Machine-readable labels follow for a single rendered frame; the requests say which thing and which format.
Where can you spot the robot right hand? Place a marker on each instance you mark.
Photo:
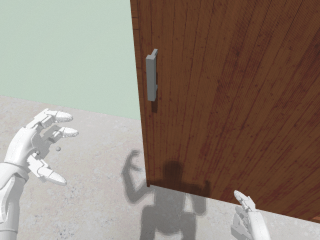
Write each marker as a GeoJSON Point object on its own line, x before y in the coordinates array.
{"type": "Point", "coordinates": [255, 227]}

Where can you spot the left robot forearm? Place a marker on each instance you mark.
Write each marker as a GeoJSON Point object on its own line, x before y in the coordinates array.
{"type": "Point", "coordinates": [12, 180]}

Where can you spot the robot left hand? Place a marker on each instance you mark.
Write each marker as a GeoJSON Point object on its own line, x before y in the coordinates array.
{"type": "Point", "coordinates": [27, 141]}

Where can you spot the handle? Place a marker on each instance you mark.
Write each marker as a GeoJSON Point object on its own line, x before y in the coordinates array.
{"type": "Point", "coordinates": [151, 75]}

